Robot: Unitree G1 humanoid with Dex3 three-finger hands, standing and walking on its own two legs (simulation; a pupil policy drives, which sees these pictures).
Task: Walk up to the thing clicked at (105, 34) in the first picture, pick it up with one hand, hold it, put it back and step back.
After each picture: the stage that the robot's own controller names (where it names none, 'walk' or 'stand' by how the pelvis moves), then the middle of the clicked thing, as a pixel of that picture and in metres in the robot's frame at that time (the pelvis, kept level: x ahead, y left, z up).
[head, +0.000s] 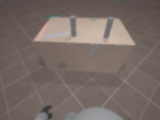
stand; (108, 28) +1.05 -0.18 +0.01
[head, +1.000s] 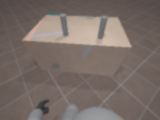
rise first; (102, 28) +0.95 -0.07 +0.03
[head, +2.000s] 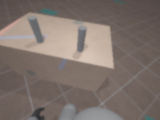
rise first; (81, 40) +0.66 +0.14 +0.04
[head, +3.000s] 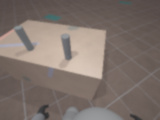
stand; (67, 48) +0.56 +0.25 +0.03
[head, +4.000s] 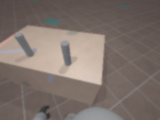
stand; (66, 54) +0.53 +0.24 +0.01
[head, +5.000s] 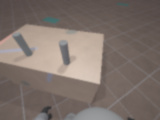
stand; (65, 53) +0.53 +0.25 +0.00
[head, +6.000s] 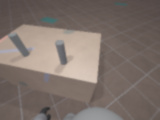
stand; (62, 53) +0.53 +0.28 +0.00
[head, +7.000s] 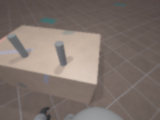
stand; (61, 54) +0.52 +0.28 +0.00
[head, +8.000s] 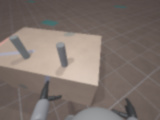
rise first; (62, 56) +0.51 +0.28 +0.01
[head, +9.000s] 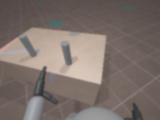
go down; (67, 54) +0.53 +0.27 +0.01
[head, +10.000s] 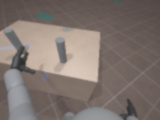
go down; (61, 51) +0.54 +0.25 +0.01
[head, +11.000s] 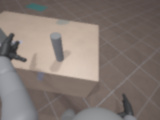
go down; (58, 49) +0.51 +0.25 +0.04
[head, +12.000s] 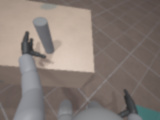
close in; (46, 39) +0.52 +0.27 +0.07
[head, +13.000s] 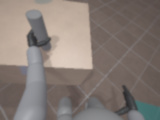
close; (41, 34) +0.54 +0.27 +0.09
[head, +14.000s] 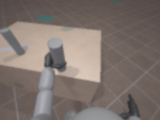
lift; (58, 58) +0.36 +0.21 +0.15
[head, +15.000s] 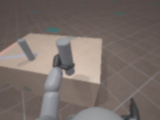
hold; (67, 59) +0.33 +0.16 +0.19
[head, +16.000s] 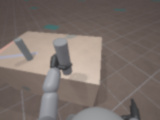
hold; (64, 59) +0.33 +0.18 +0.18
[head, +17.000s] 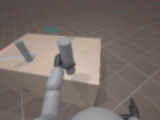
crouch; (68, 59) +0.34 +0.16 +0.19
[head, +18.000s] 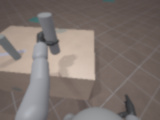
crouch; (51, 36) +0.48 +0.24 +0.22
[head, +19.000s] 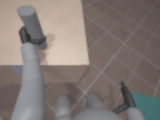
lower; (36, 32) +0.54 +0.25 +0.10
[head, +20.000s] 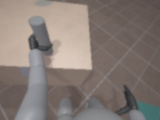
lower; (43, 39) +0.51 +0.25 +0.09
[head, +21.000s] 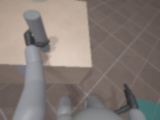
lower; (40, 35) +0.53 +0.26 +0.09
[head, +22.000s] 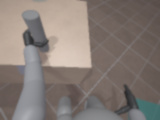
lower; (39, 35) +0.52 +0.26 +0.09
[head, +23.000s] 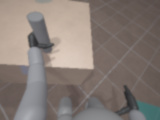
open; (42, 36) +0.52 +0.26 +0.09
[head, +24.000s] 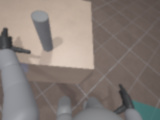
sink last; (45, 35) +0.51 +0.25 +0.09
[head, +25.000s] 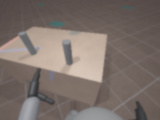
sink last; (68, 53) +0.52 +0.25 +0.04
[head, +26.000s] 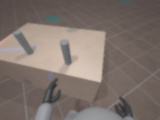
stand; (66, 53) +0.51 +0.25 +0.02
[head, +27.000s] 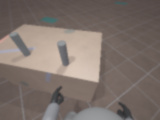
stand; (63, 54) +0.51 +0.26 +0.01
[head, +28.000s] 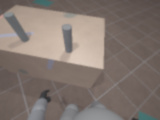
walk; (68, 40) +0.59 +0.20 +0.03
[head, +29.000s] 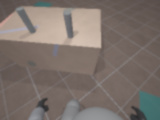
walk; (69, 26) +0.79 +0.26 +0.04
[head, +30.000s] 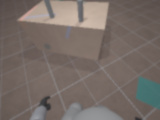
walk; (80, 11) +1.15 +0.22 +0.03
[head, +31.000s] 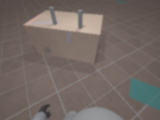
stand; (80, 19) +1.28 +0.22 +0.02
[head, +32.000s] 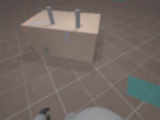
stand; (77, 19) +1.29 +0.25 +0.00
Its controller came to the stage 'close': yes
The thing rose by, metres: 0.21
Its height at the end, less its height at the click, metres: +0.00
